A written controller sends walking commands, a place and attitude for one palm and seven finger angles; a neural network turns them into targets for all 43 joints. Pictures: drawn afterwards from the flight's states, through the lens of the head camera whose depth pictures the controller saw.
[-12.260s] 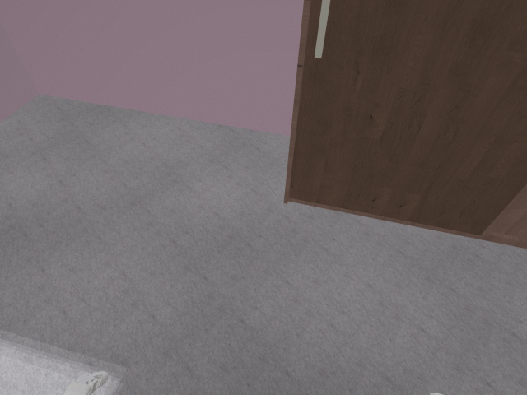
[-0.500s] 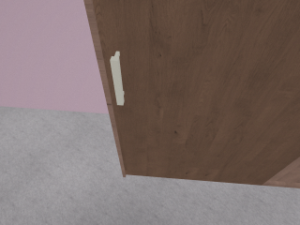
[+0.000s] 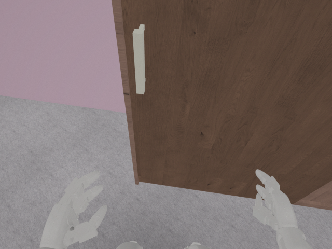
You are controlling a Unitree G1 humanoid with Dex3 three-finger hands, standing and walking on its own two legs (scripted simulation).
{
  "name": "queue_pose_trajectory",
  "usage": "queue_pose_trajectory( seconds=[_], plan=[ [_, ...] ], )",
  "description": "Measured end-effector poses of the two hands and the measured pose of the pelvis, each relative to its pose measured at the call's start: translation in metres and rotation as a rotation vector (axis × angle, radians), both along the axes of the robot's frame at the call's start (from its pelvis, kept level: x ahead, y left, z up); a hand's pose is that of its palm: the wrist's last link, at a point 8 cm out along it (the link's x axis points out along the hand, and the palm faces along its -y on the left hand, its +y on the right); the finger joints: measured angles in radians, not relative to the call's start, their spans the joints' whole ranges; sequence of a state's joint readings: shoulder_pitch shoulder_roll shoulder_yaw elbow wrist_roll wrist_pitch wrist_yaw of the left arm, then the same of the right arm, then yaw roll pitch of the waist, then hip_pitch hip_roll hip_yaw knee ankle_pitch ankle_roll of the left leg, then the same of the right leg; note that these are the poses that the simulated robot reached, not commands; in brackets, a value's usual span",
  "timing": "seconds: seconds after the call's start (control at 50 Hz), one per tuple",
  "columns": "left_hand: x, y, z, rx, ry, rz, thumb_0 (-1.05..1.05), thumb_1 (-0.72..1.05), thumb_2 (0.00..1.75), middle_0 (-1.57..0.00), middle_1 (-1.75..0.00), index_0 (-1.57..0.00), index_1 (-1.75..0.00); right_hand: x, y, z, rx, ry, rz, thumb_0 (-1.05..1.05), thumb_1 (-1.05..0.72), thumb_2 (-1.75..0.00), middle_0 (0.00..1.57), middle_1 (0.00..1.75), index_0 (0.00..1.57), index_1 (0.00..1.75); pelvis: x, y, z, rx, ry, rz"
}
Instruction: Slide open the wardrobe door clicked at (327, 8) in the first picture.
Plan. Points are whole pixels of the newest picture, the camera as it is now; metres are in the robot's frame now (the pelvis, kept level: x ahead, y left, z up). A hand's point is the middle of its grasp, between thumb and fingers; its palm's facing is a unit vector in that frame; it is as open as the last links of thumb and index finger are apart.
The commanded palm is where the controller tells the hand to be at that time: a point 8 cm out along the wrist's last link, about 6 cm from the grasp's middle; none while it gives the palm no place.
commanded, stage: raise the hand with hooked fingers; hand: left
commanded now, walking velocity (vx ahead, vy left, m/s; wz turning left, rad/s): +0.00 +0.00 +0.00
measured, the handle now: (141, 61) +0.53 +0.13 +0.17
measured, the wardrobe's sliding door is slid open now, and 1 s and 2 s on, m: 0.00 0.00 0.00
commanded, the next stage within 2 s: move the hooked fingers beside the handle in 1.62 s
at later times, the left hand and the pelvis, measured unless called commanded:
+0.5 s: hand (59, 172) +0.23 +0.23 +0.11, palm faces +0.08 -0.99 -0.09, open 11.9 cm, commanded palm +0.20 +0.28 +0.12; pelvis +0.01 +0.01 +0.02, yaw +2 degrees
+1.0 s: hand (36, 136) +0.27 +0.27 +0.17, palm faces +0.01 -1.00 -0.09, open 13.9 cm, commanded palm +0.24 +0.32 +0.18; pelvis +0.02 +0.01 +0.04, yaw +2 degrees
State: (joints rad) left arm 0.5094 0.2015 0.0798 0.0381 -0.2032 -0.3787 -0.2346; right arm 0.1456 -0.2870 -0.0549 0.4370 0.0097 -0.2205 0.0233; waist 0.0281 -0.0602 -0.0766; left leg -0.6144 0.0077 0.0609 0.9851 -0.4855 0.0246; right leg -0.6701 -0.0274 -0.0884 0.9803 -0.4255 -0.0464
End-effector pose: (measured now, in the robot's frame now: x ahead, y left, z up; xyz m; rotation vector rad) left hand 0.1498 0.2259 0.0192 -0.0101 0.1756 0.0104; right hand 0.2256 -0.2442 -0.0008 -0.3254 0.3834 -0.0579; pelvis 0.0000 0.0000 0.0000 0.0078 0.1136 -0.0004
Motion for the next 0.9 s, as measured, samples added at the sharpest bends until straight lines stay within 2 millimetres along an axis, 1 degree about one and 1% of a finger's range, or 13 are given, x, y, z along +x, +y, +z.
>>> queue_pose_trajectory(
  seconds=[0.06,0.1,0.14,0.18,0.22,0.26,0.32,0.4,0.48,0.58,0.66,0.8,0.9],
  plan=[
    [-0.020,0.024,0.015,0.059,-0.022,0.110,0.01,0.47,0.72,-0.24,-0.58,-0.24,-0.58,0.009,0.019,-0.015,0.018,0.028,0.051,0.01,-0.90,-0.90,0.19,0.30,0.20,0.30,0.002,0.000,-0.003,-0.022,0.008,0.028],
    [-0.020,0.033,0.036,0.094,-0.122,0.136,0.01,0.43,0.70,-0.24,-0.61,-0.24,-0.61,0.009,0.033,-0.029,0.036,0.058,0.090,0.01,-0.90,-0.90,0.19,0.30,0.20,0.30,0.002,0.000,-0.005,-0.036,0.012,0.046],
    [-0.009,0.033,0.055,0.105,-0.231,0.110,0.01,0.38,0.68,-0.24,-0.64,-0.23,-0.64,0.004,0.047,-0.044,0.062,0.094,0.116,0.01,-0.90,-0.90,0.20,0.30,0.20,0.30,0.000,0.001,-0.007,-0.047,0.016,0.059],
    [0.009,0.027,0.065,0.099,-0.292,0.034,0.01,0.33,0.66,-0.24,-0.67,-0.24,-0.67,-0.005,0.057,-0.057,0.092,0.134,0.121,0.01,-0.90,-0.90,0.20,0.30,0.20,0.30,-0.002,0.001,-0.007,-0.055,0.017,0.065],
    [0.031,0.019,0.066,0.092,-0.271,-0.067,0.01,0.28,0.64,-0.24,-0.70,-0.24,-0.70,-0.018,0.063,-0.066,0.126,0.173,0.100,0.02,-0.90,-0.90,0.20,0.30,0.20,0.30,-0.003,0.002,-0.006,-0.055,0.020,0.062],
    [0.050,0.014,0.061,0.084,-0.188,-0.148,0.00,0.24,0.62,-0.24,-0.73,-0.24,-0.73,-0.032,0.063,-0.070,0.157,0.208,0.056,0.02,-0.90,-0.90,0.20,0.30,0.20,0.30,-0.002,0.003,-0.002,-0.048,0.023,0.051],
    [0.063,0.019,0.058,0.058,-0.066,-0.154,0.00,0.17,0.59,-0.25,-0.77,-0.25,-0.77,-0.052,0.055,-0.067,0.183,0.236,-0.029,0.02,-0.90,-0.90,0.20,0.30,0.20,0.30,0.004,0.004,0.007,-0.034,0.017,0.028],
    [0.060,0.042,0.078,0.052,-0.094,-0.014,0.00,0.08,0.55,-0.26,-0.83,-0.26,-0.83,-0.066,0.037,-0.057,0.159,0.240,-0.102,0.02,-0.90,-0.90,0.20,0.30,0.20,0.30,0.012,0.006,0.016,-0.026,-0.001,0.012],
    [0.054,0.058,0.096,0.099,-0.183,0.066,0.00,-0.02,0.51,-0.27,-0.89,-0.27,-0.89,-0.067,0.018,-0.051,0.092,0.246,-0.095,0.02,-0.90,-0.90,0.20,0.30,0.20,0.30,0.014,0.007,0.020,-0.031,-0.015,0.025],
    [0.059,0.056,0.092,0.101,-0.150,-0.014,0.00,-0.13,0.46,-0.27,-0.97,-0.27,-0.97,-0.057,0.006,-0.041,0.038,0.215,-0.080,0.02,-0.90,-0.90,0.20,0.30,0.20,0.30,0.012,0.009,0.023,-0.037,-0.029,0.037],
    [0.069,0.059,0.100,0.108,-0.145,-0.054,-0.01,-0.23,0.42,-0.28,-1.03,-0.28,-1.03,-0.044,0.007,-0.027,0.036,0.156,-0.082,0.02,-0.90,-0.90,0.20,0.30,0.20,0.30,0.015,0.008,0.028,-0.034,-0.049,0.032],
    [0.081,0.090,0.145,0.111,-0.275,0.046,-0.01,-0.39,0.35,-0.30,-1.13,-0.30,-1.13,-0.025,0.025,-0.011,0.072,0.089,-0.029,0.02,-0.90,-0.90,0.20,0.30,0.20,0.30,0.019,0.006,0.036,-0.031,-0.092,0.033],
    [0.089,0.096,0.147,0.097,-0.189,0.012,-0.01,-0.45,0.32,-0.30,-1.17,-0.30,-1.17,-0.019,0.035,-0.011,0.097,0.090,0.001,0.02,-0.90,-0.90,0.20,0.30,0.20,0.30,0.017,0.008,0.041,-0.029,-0.106,0.035]
  ],
)
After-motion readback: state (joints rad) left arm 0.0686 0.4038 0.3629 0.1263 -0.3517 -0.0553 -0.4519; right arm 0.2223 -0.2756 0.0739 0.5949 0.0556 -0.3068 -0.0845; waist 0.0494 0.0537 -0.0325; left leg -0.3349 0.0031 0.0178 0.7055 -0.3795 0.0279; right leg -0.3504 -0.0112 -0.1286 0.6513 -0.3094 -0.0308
